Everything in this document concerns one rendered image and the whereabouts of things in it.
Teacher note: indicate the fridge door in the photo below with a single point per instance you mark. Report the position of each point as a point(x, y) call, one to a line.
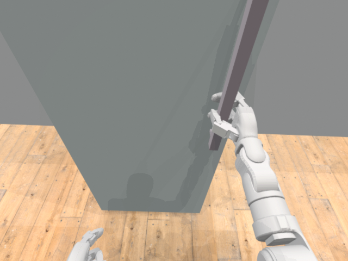
point(128, 86)

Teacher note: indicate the robot right hand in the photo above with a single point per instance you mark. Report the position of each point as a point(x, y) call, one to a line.
point(240, 125)

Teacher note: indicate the handle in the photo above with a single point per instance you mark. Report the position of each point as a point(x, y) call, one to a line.
point(252, 18)

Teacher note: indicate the robot right upper arm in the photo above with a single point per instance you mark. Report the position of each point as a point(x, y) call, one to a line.
point(285, 253)

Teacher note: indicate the robot left hand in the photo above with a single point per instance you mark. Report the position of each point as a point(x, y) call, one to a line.
point(81, 250)

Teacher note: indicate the robot right forearm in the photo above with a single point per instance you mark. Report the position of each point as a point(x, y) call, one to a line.
point(273, 222)

